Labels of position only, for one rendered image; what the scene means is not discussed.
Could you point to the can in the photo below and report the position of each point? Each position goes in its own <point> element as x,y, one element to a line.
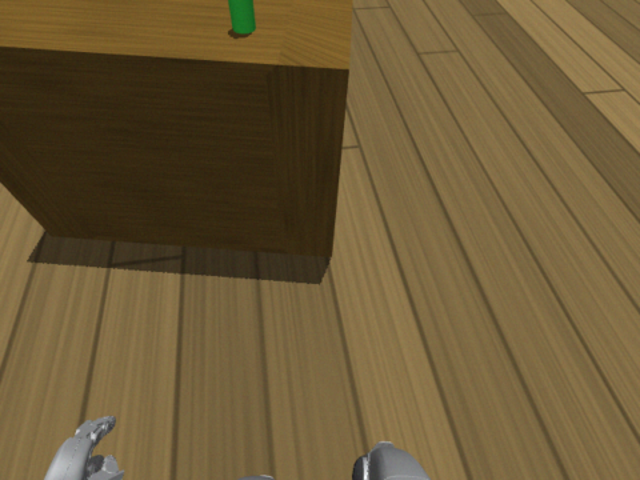
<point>242,16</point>

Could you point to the left robot hand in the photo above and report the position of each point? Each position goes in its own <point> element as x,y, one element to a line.
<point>73,459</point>

